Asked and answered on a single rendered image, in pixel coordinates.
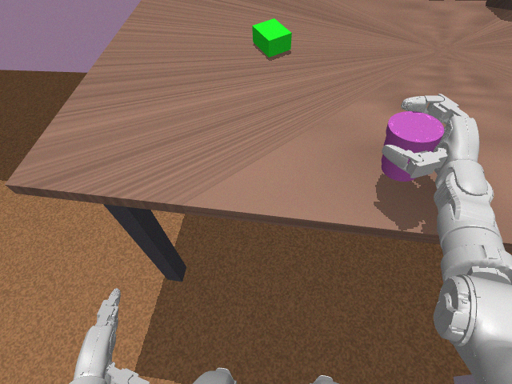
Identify right robot arm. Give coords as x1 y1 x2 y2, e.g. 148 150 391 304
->
434 160 512 384

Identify left robot hand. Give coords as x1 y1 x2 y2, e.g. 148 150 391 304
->
74 288 150 384

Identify table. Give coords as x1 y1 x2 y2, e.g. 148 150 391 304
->
5 0 512 282

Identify right robot hand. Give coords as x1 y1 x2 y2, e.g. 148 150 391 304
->
382 94 479 178

